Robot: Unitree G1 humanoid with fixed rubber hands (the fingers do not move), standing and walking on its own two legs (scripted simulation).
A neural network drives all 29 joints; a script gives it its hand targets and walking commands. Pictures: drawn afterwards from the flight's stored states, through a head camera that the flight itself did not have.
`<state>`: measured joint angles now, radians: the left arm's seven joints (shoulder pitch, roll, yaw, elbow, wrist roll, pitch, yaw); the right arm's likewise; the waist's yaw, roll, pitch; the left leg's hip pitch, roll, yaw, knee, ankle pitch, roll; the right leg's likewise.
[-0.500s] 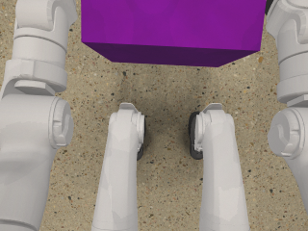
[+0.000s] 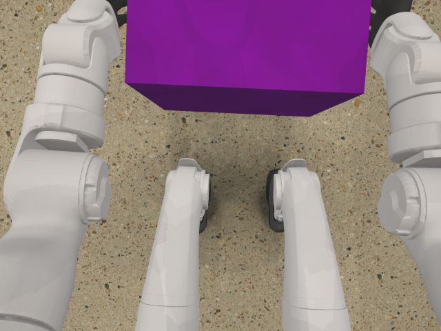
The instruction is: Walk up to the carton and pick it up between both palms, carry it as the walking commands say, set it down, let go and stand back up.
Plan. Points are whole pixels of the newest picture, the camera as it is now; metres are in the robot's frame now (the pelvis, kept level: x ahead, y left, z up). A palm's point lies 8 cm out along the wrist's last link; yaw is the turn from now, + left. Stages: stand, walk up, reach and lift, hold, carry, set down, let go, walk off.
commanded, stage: reach and lift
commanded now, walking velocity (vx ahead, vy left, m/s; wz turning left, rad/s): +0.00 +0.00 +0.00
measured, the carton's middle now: (243, 28) +0.56 +0.00 -0.13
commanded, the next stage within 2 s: none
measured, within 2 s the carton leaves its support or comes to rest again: neither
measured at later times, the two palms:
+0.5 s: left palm out of the picture +0.52 +0.19 +0.01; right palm (426, 18) +0.51 -0.19 +0.00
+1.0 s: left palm out of the picture +0.50 +0.19 +0.08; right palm out of the picture +0.49 -0.19 +0.08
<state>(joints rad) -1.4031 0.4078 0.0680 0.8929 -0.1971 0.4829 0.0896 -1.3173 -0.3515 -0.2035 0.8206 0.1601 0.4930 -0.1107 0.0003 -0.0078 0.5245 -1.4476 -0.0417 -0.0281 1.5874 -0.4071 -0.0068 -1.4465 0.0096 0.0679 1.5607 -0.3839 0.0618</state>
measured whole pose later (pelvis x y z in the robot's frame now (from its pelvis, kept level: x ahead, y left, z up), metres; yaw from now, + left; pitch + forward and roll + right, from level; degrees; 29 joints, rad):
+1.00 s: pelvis +0.01 +0.00 +0.12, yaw +1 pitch +4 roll -1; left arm -1.12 0.31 0.07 0.81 -0.20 0.48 0.12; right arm -1.08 -0.29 -0.23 0.78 0.12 0.50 -0.09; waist 0.00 0.01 0.52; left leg -0.89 -0.04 -0.05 1.10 -0.29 -0.01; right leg -0.88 0.01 0.07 1.06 -0.26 0.06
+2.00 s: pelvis +0.10 +0.00 +0.20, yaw +0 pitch +2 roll -1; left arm -0.62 0.07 0.21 0.76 0.05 0.57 0.06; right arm -0.58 -0.07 -0.44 0.71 -0.16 0.58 0.03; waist 0.00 0.02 -0.10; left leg -0.43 -0.02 -0.06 0.62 -0.22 0.00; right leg -0.41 0.01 0.07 0.56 -0.18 0.05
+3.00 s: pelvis +0.15 -0.01 +0.22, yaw +0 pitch +1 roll -1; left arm -0.29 0.00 0.21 0.45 0.05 0.68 0.06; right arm -0.32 -0.03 -0.31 0.50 -0.16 0.67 0.05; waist 0.00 0.02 -0.17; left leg -0.25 -0.01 -0.06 0.44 -0.20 0.00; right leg -0.23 0.01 0.07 0.39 -0.16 0.04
